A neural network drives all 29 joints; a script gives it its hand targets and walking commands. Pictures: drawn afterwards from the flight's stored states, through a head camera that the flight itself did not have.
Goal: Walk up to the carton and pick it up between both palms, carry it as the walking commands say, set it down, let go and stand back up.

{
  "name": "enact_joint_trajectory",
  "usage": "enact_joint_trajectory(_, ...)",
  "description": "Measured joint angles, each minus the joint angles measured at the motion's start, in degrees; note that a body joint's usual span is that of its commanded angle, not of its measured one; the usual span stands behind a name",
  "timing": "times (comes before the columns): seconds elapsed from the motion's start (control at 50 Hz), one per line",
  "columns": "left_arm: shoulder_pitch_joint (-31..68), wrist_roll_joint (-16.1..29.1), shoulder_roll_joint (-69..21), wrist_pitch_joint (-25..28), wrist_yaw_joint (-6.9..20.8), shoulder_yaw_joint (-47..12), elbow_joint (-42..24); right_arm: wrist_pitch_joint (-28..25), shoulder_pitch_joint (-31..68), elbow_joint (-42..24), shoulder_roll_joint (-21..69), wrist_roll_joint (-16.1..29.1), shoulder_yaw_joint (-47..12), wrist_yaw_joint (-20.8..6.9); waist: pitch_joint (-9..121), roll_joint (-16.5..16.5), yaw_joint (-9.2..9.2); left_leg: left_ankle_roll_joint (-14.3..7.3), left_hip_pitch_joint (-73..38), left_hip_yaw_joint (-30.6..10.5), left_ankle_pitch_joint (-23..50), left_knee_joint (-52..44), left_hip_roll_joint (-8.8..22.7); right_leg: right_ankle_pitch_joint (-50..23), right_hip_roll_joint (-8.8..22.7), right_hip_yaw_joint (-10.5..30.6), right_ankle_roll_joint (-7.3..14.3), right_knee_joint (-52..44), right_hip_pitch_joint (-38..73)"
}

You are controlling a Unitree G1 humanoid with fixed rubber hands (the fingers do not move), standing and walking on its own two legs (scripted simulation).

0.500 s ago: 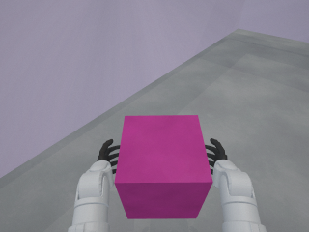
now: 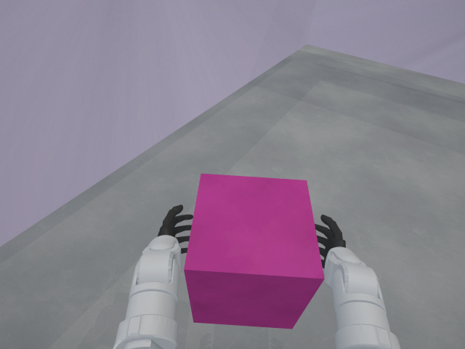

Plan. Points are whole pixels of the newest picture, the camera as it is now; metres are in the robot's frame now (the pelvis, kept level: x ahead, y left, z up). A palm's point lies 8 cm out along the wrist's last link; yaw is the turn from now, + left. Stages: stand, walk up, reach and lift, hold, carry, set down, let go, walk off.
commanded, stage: set down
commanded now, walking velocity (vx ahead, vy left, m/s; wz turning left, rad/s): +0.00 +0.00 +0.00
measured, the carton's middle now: (248, 253) +0.34 -0.03 -0.03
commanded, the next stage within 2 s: none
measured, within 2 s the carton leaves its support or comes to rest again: neither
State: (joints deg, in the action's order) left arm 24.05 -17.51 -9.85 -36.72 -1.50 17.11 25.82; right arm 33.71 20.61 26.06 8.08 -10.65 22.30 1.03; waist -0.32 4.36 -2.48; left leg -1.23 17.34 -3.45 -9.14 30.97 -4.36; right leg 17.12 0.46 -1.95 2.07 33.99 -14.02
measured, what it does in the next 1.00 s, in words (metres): lowers itself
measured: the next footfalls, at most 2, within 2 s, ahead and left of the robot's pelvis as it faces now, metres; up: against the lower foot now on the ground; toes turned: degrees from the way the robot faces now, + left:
none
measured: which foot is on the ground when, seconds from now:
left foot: down 0.00-1.00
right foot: down 0.00-1.00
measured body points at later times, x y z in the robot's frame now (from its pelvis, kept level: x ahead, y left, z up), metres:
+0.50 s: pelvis +0.03 -0.02 +0.00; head +0.15 -0.02 +0.43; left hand +0.37 +0.11 -0.07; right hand +0.35 -0.19 -0.07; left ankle +0.09 +0.09 -0.73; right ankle +0.04 -0.12 -0.73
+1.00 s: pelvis -0.03 +0.00 -0.08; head +0.18 +0.00 +0.32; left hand +0.38 +0.13 -0.16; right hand +0.37 -0.18 -0.15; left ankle +0.09 +0.09 -0.73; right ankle +0.04 -0.12 -0.73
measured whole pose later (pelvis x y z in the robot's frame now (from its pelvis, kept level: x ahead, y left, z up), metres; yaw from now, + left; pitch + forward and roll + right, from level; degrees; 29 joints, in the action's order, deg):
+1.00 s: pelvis -0.03 +0.00 -0.08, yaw -2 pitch +27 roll -1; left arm 33.7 -9.0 -4.2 -9.5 -5.2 16.4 29.2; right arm 8.5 35.0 31.6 3.5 -11.7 17.8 2.7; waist -1.4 0.2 -1.7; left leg -1.2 69.3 -3.3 -12.6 55.4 -3.9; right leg 18.8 -2.7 -0.1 1.4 58.0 -65.9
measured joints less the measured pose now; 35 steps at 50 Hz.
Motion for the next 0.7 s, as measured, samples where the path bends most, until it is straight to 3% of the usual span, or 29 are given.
enact_joint_trajectory(0.12, 0.01, -0.65, -1.34, 3.02, -0.89, 0.58, 0.19, -4.73, 0.03, 2.16, -0.10, -0.25, 2.26, -1.82, -3.97, -0.01, 0.77, -0.53, 0.01, 0.11, -0.39, 0.00, -0.46, -0.22, -0.72, 1.85, 0.00, 0.00, -0.07)
enact_joint_trajectory(0.34, -0.63, -0.64, -1.52, 12.80, -0.55, 0.91, 2.38, -11.91, 0.06, 2.17, -0.29, -0.98, 2.04, -2.42, -5.37, -5.50, 0.81, -0.99, 5.12, 0.11, -0.90, -0.02, -0.53, -0.52, -1.06, 2.54, -0.33, 0.11, -5.34)
enact_joint_trajectory(0.56, -2.37, 0.05, -0.59, 23.84, 0.18, 0.98, 2.67, -20.86, -0.06, 2.15, -0.30, -1.07, -0.88, -1.52, -4.05, -2.69, 0.81, -0.15, 19.50, 0.11, -0.89, 2.70, 0.40, -0.53, -2.10, 2.57, -0.63, 3.54, -20.24)
enact_joint_trajectory(0.7, -2.36, 2.51, 0.90, 29.78, 0.28, 0.99, 2.69, -26.13, 0.85, 2.17, -0.31, -1.08, -3.31, -0.07, -1.46, -3.35, 0.82, -0.02, 32.43, 0.12, -1.01, 7.49, 0.42, -0.53, -2.39, 2.57, -0.63, 8.09, -33.08)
